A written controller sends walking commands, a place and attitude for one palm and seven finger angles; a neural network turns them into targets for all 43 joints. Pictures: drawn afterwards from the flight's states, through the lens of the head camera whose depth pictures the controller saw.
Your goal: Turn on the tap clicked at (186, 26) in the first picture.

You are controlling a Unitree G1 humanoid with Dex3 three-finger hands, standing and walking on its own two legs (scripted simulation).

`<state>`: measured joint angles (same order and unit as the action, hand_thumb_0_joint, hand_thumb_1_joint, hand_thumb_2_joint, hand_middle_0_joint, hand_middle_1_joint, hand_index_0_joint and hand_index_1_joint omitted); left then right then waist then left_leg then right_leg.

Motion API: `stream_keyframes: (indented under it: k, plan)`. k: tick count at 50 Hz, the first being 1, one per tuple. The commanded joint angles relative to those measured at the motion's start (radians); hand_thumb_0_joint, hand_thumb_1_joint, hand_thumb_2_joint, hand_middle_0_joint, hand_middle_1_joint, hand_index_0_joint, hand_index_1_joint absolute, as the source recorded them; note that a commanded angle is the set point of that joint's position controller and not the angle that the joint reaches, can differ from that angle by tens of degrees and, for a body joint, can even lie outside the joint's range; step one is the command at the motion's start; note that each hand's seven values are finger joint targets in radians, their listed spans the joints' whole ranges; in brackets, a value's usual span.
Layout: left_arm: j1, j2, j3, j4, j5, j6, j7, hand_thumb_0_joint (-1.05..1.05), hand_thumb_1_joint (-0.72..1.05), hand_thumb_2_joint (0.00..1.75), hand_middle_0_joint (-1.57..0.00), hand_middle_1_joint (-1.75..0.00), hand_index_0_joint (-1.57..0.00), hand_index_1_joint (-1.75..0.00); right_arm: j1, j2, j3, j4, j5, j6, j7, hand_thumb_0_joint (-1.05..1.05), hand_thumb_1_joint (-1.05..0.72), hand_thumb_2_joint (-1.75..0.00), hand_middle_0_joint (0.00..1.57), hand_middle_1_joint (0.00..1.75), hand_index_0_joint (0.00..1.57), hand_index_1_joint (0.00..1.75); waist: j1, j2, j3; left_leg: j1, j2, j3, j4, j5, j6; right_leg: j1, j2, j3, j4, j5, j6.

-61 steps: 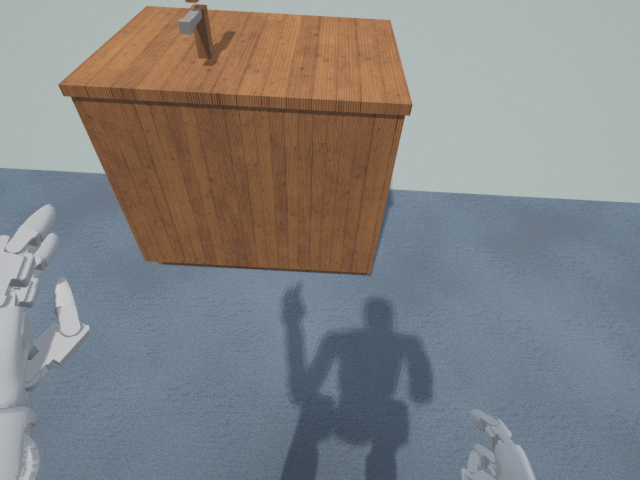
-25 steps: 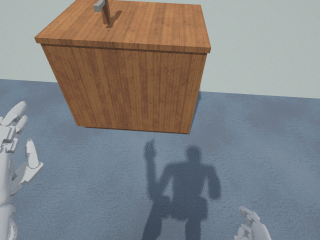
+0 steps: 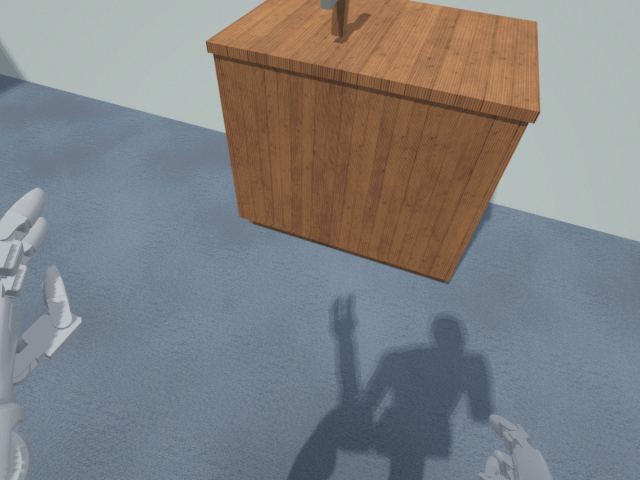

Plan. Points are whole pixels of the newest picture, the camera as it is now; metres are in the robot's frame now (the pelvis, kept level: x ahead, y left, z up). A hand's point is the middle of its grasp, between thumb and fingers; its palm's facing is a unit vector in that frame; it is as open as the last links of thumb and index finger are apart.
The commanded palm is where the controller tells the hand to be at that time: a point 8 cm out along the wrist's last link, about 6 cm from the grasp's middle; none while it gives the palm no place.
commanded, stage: walk to a spot facing it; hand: left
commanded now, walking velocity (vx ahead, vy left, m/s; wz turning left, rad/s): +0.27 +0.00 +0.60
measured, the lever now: (327, 1) +1.15 +0.05 +0.15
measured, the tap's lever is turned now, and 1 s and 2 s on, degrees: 0 0 0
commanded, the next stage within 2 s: none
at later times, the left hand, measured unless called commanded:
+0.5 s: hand out of the picture +0.12 +0.24 +0.18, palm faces +0.63 -0.66 -0.42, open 7.5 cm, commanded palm +0.06 +0.28 +0.19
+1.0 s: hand out of the picture +0.14 +0.29 +0.20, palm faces +0.75 -0.50 -0.43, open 7.5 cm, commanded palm +0.08 +0.32 +0.19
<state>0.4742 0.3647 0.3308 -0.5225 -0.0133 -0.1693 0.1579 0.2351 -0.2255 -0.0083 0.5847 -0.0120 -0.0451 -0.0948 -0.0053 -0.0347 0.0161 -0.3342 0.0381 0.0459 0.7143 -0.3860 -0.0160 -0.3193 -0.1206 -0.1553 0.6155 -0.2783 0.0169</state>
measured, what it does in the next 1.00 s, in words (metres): steps on the spot, turning left: left foot, then right foot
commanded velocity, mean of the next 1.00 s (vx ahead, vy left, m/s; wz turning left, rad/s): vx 0.34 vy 0.00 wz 0.47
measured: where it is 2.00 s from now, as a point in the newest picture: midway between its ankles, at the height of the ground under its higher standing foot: (273, 462)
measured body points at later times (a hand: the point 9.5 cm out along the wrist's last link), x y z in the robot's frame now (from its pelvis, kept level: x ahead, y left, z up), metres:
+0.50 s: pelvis -0.01 -0.04 +0.01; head +0.00 -0.06 +0.46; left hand +0.08 +0.28 +0.20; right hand +0.21 -0.21 -0.10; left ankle -0.04 +0.11 -0.62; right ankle +0.02 -0.13 -0.73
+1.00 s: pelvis +0.07 -0.01 +0.00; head +0.08 -0.01 +0.45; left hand +0.09 +0.32 +0.23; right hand +0.31 -0.08 -0.09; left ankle +0.01 +0.13 -0.73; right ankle +0.19 -0.09 -0.69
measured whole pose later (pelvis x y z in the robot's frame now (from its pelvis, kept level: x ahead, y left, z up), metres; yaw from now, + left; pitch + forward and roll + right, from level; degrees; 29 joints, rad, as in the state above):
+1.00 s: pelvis +0.07 -0.01 +0.00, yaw +30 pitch -1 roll +0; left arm 0.48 0.38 0.36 -0.57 -0.02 -0.23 0.15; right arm 0.23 -0.09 0.04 0.60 0.00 -0.11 -0.04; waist 0.01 0.01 0.03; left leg -0.25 0.09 0.05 0.56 -0.29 -0.02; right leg -0.48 -0.12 -0.13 0.86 -0.37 0.06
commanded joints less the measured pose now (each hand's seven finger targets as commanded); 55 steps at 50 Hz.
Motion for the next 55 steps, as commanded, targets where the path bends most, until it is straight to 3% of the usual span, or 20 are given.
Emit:
stream_keyframes:
  k: [1, 3, 7, 15, 16, 17, 18, 19, 24, 33, 36, 38, 39, 41, 45, 51, 52, 53, 54, 55]
  plan:
    - [-0.089, 0.179, 0.124, -0.341, -0.028, -0.072, 0.029, 0.0, 0.9, 0.9, -0.2, -0.3, -0.2, -0.3, -0.081, -0.106, -0.036, -0.183, 0.004, -0.079, -0.006, 0.0, -0.9, -0.9, 0.2, 0.3, 0.2, 0.3, -0.01, 0.285, -0.153, 0.246, 0.192, -0.277, -0.338, 0.531, 0.127, -0.136, 0.004, 0.033, 0.301, -0.04, 0.061]
    - [-0.065, 0.186, 0.134, -0.321, -0.004, -0.084, 0.006, 0.0, 0.9, 0.9, -0.2, -0.3, -0.2, -0.3, -0.053, -0.086, -0.038, -0.145, 0.0, -0.098, 0.027, 0.0, -0.9, -0.9, 0.2, 0.3, 0.2, 0.3, -0.016, 0.381, -0.146, 0.27, 0.341, -0.589, -0.37, 0.648, 0.252, -0.349, 0.057, 0.144, 0.584, -0.351, 0.067]
    - [-0.035, 0.128, 0.103, -0.297, -0.005, -0.082, -0.006, 0.0, 0.9, 0.9, -0.2, -0.3, -0.2, -0.3, -0.066, -0.101, -0.058, -0.117, 0.023, -0.113, 0.05, 0.0, -0.9, -0.9, 0.2, 0.3, 0.2, 0.3, -0.008, 0.266, -0.118, 0.173, 0.206, -0.361, -0.355, 0.285, 0.212, -0.284, 0.06, 0.125, 0.508, -0.167, 0.062]
    - [-0.096, 0.118, 0.086, -0.137, -0.017, -0.036, -0.011, 0.0, 0.9, 0.9, -0.2, -0.3, -0.2, -0.3, -0.114, -0.081, -0.014, -0.121, 0.01, -0.093, 0.017, 0.0, -0.9, -0.9, 0.2, 0.3, 0.2, 0.3, 0.017, 0.267, -0.041, -0.12, 0.13, -0.362, -0.405, -0.217, 0.173, 0.119, 0.148, 0.024, 0.003, -0.202, 0.038]
    - [-0.105, 0.122, 0.087, -0.126, -0.012, -0.03, -0.014, 0.0, 0.9, 0.9, -0.2, -0.3, -0.2, -0.3, -0.125, -0.079, -0.011, -0.121, 0.009, -0.086, 0.016, 0.0, -0.9, -0.9, 0.2, 0.3, 0.2, 0.3, 0.034, 0.234, -0.044, -0.225, 0.104, -0.326, -0.313, -0.226, 0.147, 0.245, 0.122, 0.061, -0.135, -0.184, 0.018]
    - [-0.123, 0.139, 0.081, -0.12, 0.0, -0.022, -0.016, 0.0, 0.9, 0.9, -0.2, -0.3, -0.2, -0.3, -0.119, -0.055, -0.006, -0.121, 0.011, -0.08, 0.019, 0.0, -0.9, -0.9, 0.2, 0.3, 0.2, 0.3, 0.043, 0.033, -0.05, -0.368, 0.019, -0.209, -0.059, -0.231, 0.095, 0.343, -0.033, 0.229, -0.303, -0.275, -0.047]
    - [-0.148, 0.198, 0.105, -0.13, 0.001, -0.013, -0.012, 0.0, 0.9, 0.9, -0.2, -0.3, -0.2, -0.3, -0.135, -0.039, -0.013, -0.133, 0.01, -0.075, 0.019, 0.0, -0.9, -0.9, 0.2, 0.3, 0.2, 0.3, 0.046, -0.288, -0.037, -0.503, -0.09, -0.049, 0.341, -0.219, 0.023, 0.322, -0.333, 0.679, -0.459, -0.444, -0.169]
    - [-0.206, 0.216, 0.124, -0.165, -0.008, -0.025, 0.0, 0.0, 0.9, 0.9, -0.2, -0.3, -0.2, -0.3, -0.165, -0.086, -0.026, -0.129, -0.013, -0.08, 0.021, 0.0, -0.9, -0.9, 0.2, 0.3, 0.2, 0.3, 0.038, -0.187, -0.023, -0.476, -0.041, -0.1, 0.53, -0.147, 0.0, 0.215, -0.412, 0.713, -0.487, -0.43, -0.191]
    - [-0.117, 0.196, 0.128, -0.164, -0.004, -0.058, 0.001, 0.0, 0.9, 0.9, -0.2, -0.3, -0.2, -0.3, -0.152, -0.064, -0.017, -0.103, -0.003, -0.05, 0.01, 0.0, -0.9, -0.9, 0.2, 0.3, 0.2, 0.3, 0.009, -0.097, -0.013, -0.367, 0.036, -0.026, 0.527, 0.062, -0.037, 0.167, -0.229, 0.184, -0.389, -0.029, -0.109]
    - [-0.101, 0.153, 0.12, -0.193, -0.015, -0.053, 0.05, 0.0, 0.9, 0.9, -0.2, -0.3, -0.2, -0.3, -0.103, -0.063, -0.04, -0.167, -0.004, -0.067, 0.007, 0.0, -0.9, -0.9, 0.2, 0.3, 0.2, 0.3, 0.057, -0.186, -0.066, -0.139, 0.006, 0.159, -0.053, 0.003, 0.013, 0.257, -0.242, 0.103, -0.274, 0.125, -0.139]
    - [-0.158, 0.155, 0.105, -0.265, -0.019, -0.062, 0.061, 0.0, 0.9, 0.9, -0.2, -0.3, -0.2, -0.3, -0.048, -0.079, -0.052, -0.171, 0.005, -0.071, -0.003, 0.0, -0.9, -0.9, 0.2, 0.3, 0.2, 0.3, -0.017, -0.044, -0.172, 0.214, -0.051, 0.179, -0.258, 0.109, 0.046, 0.143, -0.166, -0.015, 0.14, 0.331, -0.063]
    - [-0.153, 0.153, 0.111, -0.311, -0.016, -0.101, 0.062, 0.0, 0.9, 0.9, -0.2, -0.3, -0.2, -0.3, -0.067, -0.108, -0.051, -0.178, 0.01, -0.076, 0.014, 0.0, -0.9, -0.9, 0.2, 0.3, 0.2, 0.3, -0.017, 0.442, -0.21, 0.547, 0.364, -0.501, -0.362, 0.549, 0.268, -0.356, 0.057, -0.01, 0.669, -0.326, 0.039]
    - [-0.169, 0.184, 0.11, -0.24, 0.004, -0.117, 0.046, 0.0, 0.9, 0.9, -0.2, -0.3, -0.2, -0.3, -0.064, -0.1, -0.051, -0.157, 0.019, -0.086, 0.035, 0.0, -0.9, -0.9, 0.2, 0.3, 0.2, 0.3, -0.021, 0.287, -0.168, 0.496, 0.402, -0.604, -0.373, 0.518, 0.302, -0.428, 0.039, 0.093, 0.76, -0.334, 0.009]
    - [-0.112, 0.198, 0.153, -0.238, 0.002, -0.098, 0.022, 0.0, 0.9, 0.9, -0.2, -0.3, -0.2, -0.3, -0.1, -0.096, -0.062, -0.131, 0.029, -0.069, 0.041, 0.0, -0.9, -0.9, 0.2, 0.3, 0.2, 0.3, -0.013, 0.27, -0.12, 0.339, 0.373, -0.489, -0.376, 0.261, 0.323, -0.465, -0.033, 0.163, 0.752, -0.247, 0.029]
    - [-0.069, 0.181, 0.165, -0.327, -0.007, -0.124, 0.013, 0.0, 0.9, 0.9, -0.2, -0.3, -0.2, -0.3, -0.116, -0.064, -0.038, -0.116, 0.022, -0.105, 0.04, 0.0, -0.9, -0.9, 0.2, 0.3, 0.2, 0.3, 0.02, 0.308, -0.046, 0.014, 0.236, -0.191, -0.467, -0.018, 0.214, -0.206, -0.032, 0.063, 0.419, -0.096, 0.037]
    - [-0.102, 0.125, 0.12, -0.081, -0.006, -0.086, 0.003, 0.0, 0.9, 0.9, -0.2, -0.3, -0.2, -0.3, -0.092, -0.07, -0.023, -0.087, 0.012, -0.099, 0.013, 0.0, -0.9, -0.9, 0.2, 0.3, 0.2, 0.3, 0.025, 0.178, -0.047, -0.138, 0.167, -0.082, -0.274, -0.219, 0.13, 0.198, 0.081, -0.059, -0.038, -0.061, 0.051]
    - [-0.131, 0.136, 0.118, -0.061, 0.0, -0.076, 0.004, 0.0, 0.9, 0.9, -0.2, -0.3, -0.2, -0.3, -0.087, -0.059, -0.023, -0.083, 0.015, -0.091, 0.01, 0.0, -0.9, -0.9, 0.2, 0.3, 0.2, 0.3, 0.029, 0.051, -0.064, -0.185, 0.11, -0.033, -0.064, -0.216, 0.101, 0.254, 0.025, 0.04, -0.145, -0.158, 0.019]
    - [-0.155, 0.179, 0.136, -0.05, 0.009, -0.065, 0.008, 0.0, 0.9, 0.9, -0.2, -0.3, -0.2, -0.3, -0.088, -0.036, -0.023, -0.092, 0.017, -0.082, 0.012, 0.0, -0.9, -0.9, 0.2, 0.3, 0.2, 0.3, 0.038, -0.259, -0.081, -0.365, -0.004, 0.058, 0.29, -0.212, 0.057, 0.333, -0.207, 0.425, -0.31, -0.312, -0.088]
    - [-0.156, 0.197, 0.144, -0.037, -0.004, -0.053, 0.012, 0.0, 0.9, 0.9, -0.2, -0.3, -0.2, -0.3, -0.144, -0.064, -0.029, -0.113, 0.011, -0.091, 0.018, 0.0, -0.9, -0.9, 0.2, 0.3, 0.2, 0.3, 0.065, -0.342, -0.073, -0.476, -0.041, -0.017, 0.532, -0.211, 0.035, 0.34, -0.377, 0.74, -0.426, -0.313, -0.183]
    - [-0.207, 0.201, 0.142, -0.065, -0.005, -0.071, 0.009, 0.0, 0.9, 0.9, -0.2, -0.3, -0.2, -0.3, -0.139, -0.078, -0.032, -0.099, 0.001, -0.097, 0.022, 0.0, -0.9, -0.9, 0.2, 0.3, 0.2, 0.3, 0.04, -0.249, -0.037, -0.451, 0.008, -0.083, 0.605, -0.119, 0.028, 0.269, -0.373, 0.727, -0.438, -0.342, -0.195]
